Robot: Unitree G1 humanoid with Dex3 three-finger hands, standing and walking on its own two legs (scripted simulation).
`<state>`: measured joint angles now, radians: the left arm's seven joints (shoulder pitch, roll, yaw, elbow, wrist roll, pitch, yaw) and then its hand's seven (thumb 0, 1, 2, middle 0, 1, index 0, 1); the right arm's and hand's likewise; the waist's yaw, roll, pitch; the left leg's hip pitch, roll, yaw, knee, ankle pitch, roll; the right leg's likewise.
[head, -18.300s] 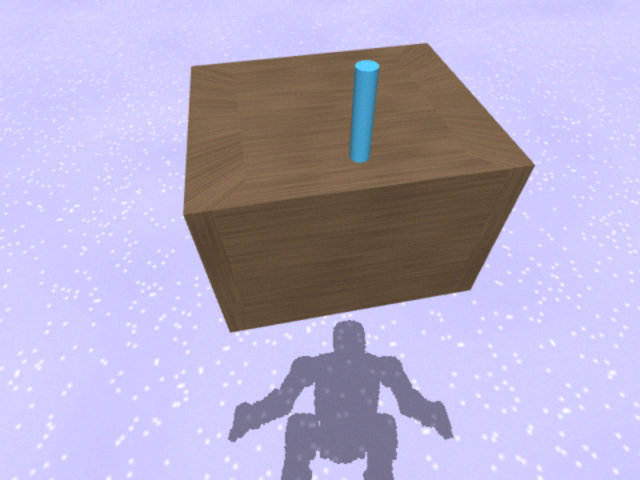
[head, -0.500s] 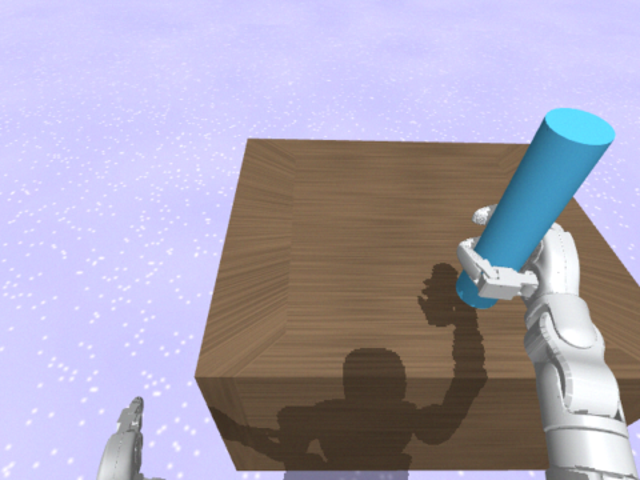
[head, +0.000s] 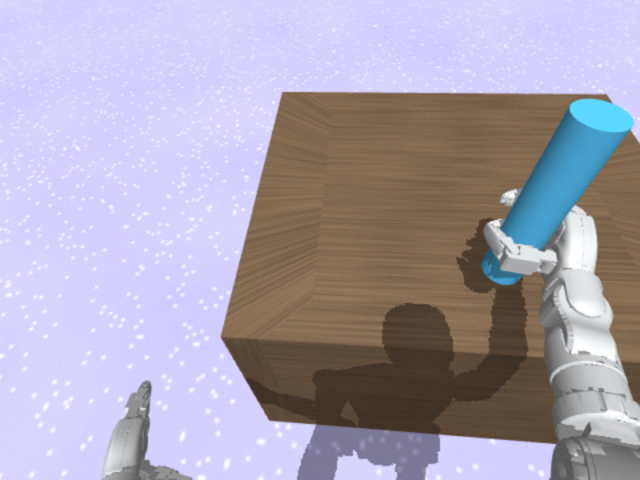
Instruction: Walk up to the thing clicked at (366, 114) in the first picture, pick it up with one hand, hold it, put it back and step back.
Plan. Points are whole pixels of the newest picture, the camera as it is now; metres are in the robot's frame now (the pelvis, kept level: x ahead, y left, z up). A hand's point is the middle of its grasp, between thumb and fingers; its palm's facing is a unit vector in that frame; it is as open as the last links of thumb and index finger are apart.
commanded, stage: crouch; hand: right
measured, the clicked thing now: (540, 208) +0.41 -0.21 +0.12
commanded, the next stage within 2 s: lower in 0.62 s
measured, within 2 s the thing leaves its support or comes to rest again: rests again in 1.66 s
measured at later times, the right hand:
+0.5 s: hand (512, 237) +0.44 -0.22 +0.03, palm faces +0.18 +0.98 +0.04, open 7.2 cm
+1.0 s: hand (505, 251) +0.45 -0.23 -0.02, palm faces +0.19 +0.98 +0.04, open 7.2 cm
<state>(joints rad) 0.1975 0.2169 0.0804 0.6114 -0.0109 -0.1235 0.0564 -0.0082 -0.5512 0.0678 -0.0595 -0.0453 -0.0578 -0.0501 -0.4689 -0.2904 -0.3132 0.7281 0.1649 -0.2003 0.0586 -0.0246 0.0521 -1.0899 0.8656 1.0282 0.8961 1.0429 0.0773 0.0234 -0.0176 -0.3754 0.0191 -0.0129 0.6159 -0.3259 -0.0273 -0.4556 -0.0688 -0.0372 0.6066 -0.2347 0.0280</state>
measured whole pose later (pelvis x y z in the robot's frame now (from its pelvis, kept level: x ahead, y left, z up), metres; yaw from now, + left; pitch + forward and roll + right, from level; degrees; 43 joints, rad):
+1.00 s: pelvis -0.01 -0.01 -0.06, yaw +1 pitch +18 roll +2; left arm 0.35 0.21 0.04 0.17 0.05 -0.08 -0.01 -0.01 -0.54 0.07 -0.06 -0.05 -0.06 -0.05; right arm -0.66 -0.41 -0.44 1.07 0.08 -0.45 0.10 -0.03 0.04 -1.07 0.86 1.03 0.89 1.05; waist 0.16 0.03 -0.13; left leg -0.83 0.00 -0.01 1.00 -0.48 -0.04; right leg -0.94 -0.09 0.00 1.03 -0.40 0.01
